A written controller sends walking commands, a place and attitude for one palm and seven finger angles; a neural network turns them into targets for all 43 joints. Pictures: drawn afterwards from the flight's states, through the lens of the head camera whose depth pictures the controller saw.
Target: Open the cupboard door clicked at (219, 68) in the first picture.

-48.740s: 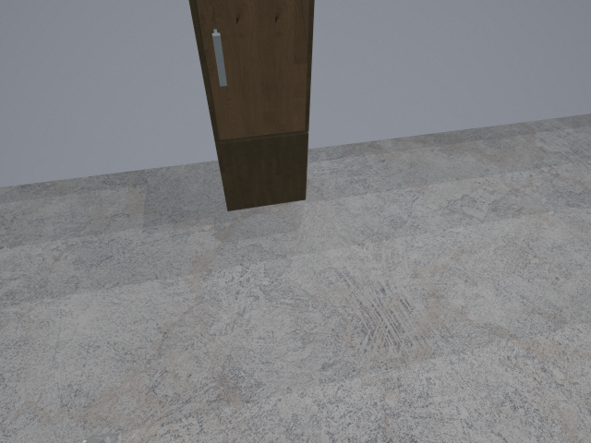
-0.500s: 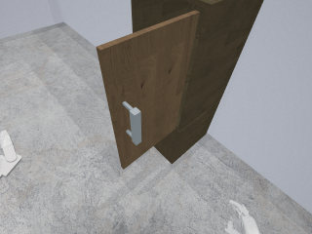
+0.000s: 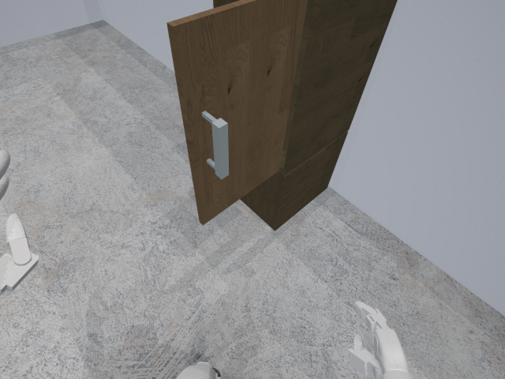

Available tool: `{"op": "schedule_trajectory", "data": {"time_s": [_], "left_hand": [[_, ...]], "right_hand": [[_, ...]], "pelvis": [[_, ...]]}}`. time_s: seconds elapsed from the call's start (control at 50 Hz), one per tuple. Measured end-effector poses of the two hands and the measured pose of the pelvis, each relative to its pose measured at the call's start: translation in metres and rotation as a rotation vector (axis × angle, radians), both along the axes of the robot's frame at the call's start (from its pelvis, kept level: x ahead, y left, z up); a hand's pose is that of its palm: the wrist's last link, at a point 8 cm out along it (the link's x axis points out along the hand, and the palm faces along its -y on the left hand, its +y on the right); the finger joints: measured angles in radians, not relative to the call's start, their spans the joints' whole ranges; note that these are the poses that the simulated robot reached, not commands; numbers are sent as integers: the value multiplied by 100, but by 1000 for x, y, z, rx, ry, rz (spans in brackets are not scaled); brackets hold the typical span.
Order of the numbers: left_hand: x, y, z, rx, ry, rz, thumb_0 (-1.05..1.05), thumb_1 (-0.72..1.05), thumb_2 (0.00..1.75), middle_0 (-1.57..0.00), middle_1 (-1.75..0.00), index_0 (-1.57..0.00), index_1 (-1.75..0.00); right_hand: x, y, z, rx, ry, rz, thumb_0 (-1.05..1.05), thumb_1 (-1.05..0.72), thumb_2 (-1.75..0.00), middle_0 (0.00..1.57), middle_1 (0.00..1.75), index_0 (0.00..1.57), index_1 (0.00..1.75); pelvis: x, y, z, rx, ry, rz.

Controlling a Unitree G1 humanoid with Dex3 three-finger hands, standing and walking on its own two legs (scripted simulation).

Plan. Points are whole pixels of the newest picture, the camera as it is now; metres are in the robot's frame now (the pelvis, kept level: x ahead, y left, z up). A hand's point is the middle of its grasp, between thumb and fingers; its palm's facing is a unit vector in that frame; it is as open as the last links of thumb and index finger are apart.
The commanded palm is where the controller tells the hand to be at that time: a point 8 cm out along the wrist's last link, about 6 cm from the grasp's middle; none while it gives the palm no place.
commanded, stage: stop stepping back and stand still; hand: left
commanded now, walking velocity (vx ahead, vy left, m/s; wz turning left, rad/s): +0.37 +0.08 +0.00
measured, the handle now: (214, 145) +0.58 +0.14 -0.01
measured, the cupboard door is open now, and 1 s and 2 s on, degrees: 91 91 91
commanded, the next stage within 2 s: let the arm hang, fingers relaxed in 0.54 s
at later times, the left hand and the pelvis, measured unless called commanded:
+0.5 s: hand (15, 303) +0.16 +0.25 +0.16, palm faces +0.43 -0.79 -0.43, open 7.4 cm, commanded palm +0.10 +0.30 +0.18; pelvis -0.04 -0.01 +0.00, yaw +1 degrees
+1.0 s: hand out of the picture -0.05 +0.18 -0.17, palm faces +0.01 -0.99 -0.16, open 7.1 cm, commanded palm none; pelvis -0.06 +0.00 +0.01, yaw +1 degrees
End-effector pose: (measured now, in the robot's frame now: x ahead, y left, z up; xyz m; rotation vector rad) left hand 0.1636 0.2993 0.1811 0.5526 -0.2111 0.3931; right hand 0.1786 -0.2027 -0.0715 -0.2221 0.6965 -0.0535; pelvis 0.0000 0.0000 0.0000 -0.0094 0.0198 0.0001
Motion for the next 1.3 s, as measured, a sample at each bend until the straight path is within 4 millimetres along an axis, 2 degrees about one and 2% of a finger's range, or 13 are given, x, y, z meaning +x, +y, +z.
{"op": "schedule_trajectory", "data": {"time_s": [0.12, 0.26, 0.46, 0.64, 0.68, 0.72, 0.76, 0.84, 0.92, 1.02, 1.12, 1.2, 1.3], "left_hand": [[-24, -7, 5, -18, -39, -21, 1, 88, 90, -21, -30, -22, -30], [-36, 9, 3, 4, -81, 16, 1, 88, 90, -21, -30, -22, -30], [-46, -11, 1, -5, -61, -19, 1, 89, 90, -21, -30, -21, -30], [-45, 7, -3, -17, -37, 9, 1, 88, 90, -21, -30, -22, -30], [-35, 12, -26, -29, 62, 0, 1, 89, 90, -21, -30, -21, -30], [-26, 17, -78, -120, 283, 19, 1, 89, 90, -20, -30, -21, -30], [-29, 13, -142, -230, 541, 48, 0, 90, 90, -20, -30, -20, -30], [-78, -21, -252, -410, 1006, 63, 1, 90, 90, -19, -30, -20, -30], [-152, -66, -311, -558, 1335, 60, 1, 91, 90, -20, -30, -20, -30], [-228, -65, -326, -636, 1525, 197, 1, 97, 89, -21, -30, -21, -30], [-275, -49, -317, -631, 1631, 312, 1, 95, 89, -20, -30, -21, -30], [-286, -36, -308, -597, 1654, 368, 1, 93, 90, -20, -30, -21, -30], [-268, -25, -302, -554, 1608, 376, 1, 91, 90, -20, -30, -20, -30]], "right_hand": [[-58, -29, 1, -61, 81, -81, 1, -90, -90, 21, 30, 21, 30], [-93, -53, -1, -126, 78, -157, 2, -91, -90, 21, 30, 20, 30], [-94, -45, -8, -52, 66, -122, 2, -91, -90, 21, 30, 20, 30], [-73, -24, 4, -50, 14, -85, 2, -91, -90, 21, 30, 20, 30], [-66, -22, -2, -27, 16, -36, 1, -91, -90, 21, 30, 20, 30], [-63, -23, -15, -16, 70, -10, 1, -90, -90, 21, 30, 21, 30], [-66, -25, -25, -12, 126, -10, 1, -90, -90, 21, 30, 21, 30], [-90, -33, -33, -25, 228, -42, 1, -91, -90, 21, 30, 21, 30], [-132, -44, -36, -65, 374, -87, 1, -91, -90, 21, 30, 21, 30], [-189, -52, -42, -100, 586, -129, 1, -91, -90, 21, 30, 20, 30], [-229, -50, -49, -87, 721, -159, 1, -91, -90, 20, 30, 20, 30], [-242, -44, -55, -58, 758, -169, 1, -91, -90, 20, 30, 20, 30], [-238, -37, -63, -20, 742, -167, 1, -91, -90, 20, 30, 20, 30]], "pelvis": [[-12, -4, 6, 11, -1, 11], [-26, 1, 0, 13, -27, 17], [-36, -7, 1, -6, -39, 12], [-36, 2, 5, 3, -45, -3], [-40, 5, 4, 0, -25, 14], [-44, 9, 2, -1, -14, 21], [-47, 11, 0, 0, -14, 23], [-52, 10, 0, 8, -31, 16], [-55, 8, 4, 5, -44, 13], [-57, 4, 8, -3, -44, 25], [-55, 4, 10, -4, -46, 30], [-55, 5, 10, -1, -50, 29], [-54, 5, 10, 3, -54, 24]]}}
